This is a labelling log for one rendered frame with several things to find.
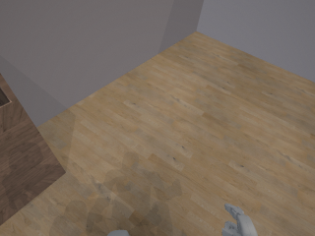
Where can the robot right hand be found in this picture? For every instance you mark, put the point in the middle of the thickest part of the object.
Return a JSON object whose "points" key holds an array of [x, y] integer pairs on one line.
{"points": [[244, 226]]}

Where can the drawer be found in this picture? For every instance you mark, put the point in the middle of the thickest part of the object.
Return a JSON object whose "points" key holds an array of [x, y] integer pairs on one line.
{"points": [[3, 98]]}

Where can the cabinet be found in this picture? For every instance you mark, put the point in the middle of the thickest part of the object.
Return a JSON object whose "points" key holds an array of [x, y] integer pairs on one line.
{"points": [[27, 164]]}

